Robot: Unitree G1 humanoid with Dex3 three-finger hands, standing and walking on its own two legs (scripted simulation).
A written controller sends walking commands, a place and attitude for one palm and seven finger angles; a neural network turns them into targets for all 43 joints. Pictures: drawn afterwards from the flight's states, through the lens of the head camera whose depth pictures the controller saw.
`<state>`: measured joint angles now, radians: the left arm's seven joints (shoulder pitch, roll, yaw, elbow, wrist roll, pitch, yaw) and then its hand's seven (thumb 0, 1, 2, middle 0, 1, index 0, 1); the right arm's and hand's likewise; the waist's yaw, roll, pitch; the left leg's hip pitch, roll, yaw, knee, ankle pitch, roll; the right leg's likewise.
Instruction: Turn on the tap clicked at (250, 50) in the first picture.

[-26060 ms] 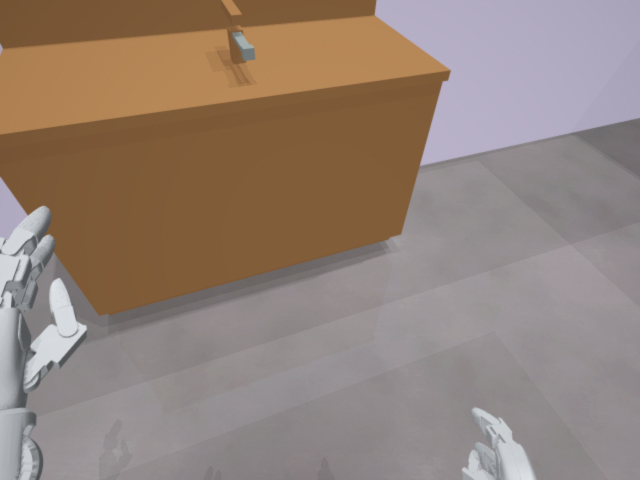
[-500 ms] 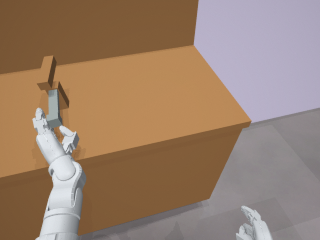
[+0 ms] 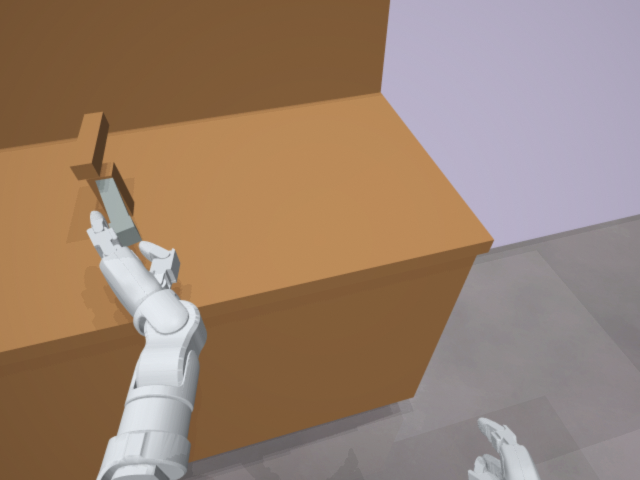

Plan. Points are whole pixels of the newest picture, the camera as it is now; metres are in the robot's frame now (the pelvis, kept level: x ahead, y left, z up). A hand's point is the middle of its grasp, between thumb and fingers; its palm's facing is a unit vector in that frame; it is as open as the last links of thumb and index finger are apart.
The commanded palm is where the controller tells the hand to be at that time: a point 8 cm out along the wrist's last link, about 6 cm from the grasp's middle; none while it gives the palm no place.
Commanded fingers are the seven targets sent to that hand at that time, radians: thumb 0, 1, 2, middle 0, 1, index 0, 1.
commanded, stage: push the lever round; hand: left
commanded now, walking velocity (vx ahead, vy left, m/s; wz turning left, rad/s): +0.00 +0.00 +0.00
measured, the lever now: (125, 232) +0.39 +0.29 +0.10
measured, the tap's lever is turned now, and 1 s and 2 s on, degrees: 17 48 76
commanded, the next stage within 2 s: lift the hand up off the lever in 1.30 s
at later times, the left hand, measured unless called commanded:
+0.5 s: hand (197, 236) +0.40 +0.20 +0.09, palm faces +0.81 -0.58 -0.09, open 7.9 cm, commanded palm +0.35 +0.22 +0.09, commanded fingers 0.00 0.90 0.90 -0.15 -0.15 -0.15 -0.15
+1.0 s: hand (205, 223) +0.43 +0.20 +0.08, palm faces +0.84 -0.54 -0.12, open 8.0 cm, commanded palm +0.39 +0.21 +0.09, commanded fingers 0.00 0.90 0.90 -0.15 -0.15 -0.15 -0.15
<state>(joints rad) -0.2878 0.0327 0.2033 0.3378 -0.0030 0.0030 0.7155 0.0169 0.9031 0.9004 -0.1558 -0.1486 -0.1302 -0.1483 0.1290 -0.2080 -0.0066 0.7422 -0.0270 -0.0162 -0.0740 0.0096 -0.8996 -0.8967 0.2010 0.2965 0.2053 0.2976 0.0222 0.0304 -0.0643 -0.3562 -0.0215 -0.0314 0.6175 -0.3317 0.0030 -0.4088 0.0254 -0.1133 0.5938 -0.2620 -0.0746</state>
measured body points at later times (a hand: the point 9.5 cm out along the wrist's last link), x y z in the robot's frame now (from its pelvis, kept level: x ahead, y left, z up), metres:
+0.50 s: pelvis +0.00 -0.01 +0.00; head +0.02 -0.03 +0.45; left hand +0.35 +0.23 +0.10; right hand +0.16 -0.25 -0.12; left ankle -0.01 +0.12 -0.73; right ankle +0.03 -0.07 -0.73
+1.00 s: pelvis +0.01 -0.01 -0.01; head +0.05 -0.02 +0.44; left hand +0.38 +0.23 +0.09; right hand +0.12 -0.26 -0.14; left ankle -0.01 +0.12 -0.73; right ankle +0.03 -0.07 -0.73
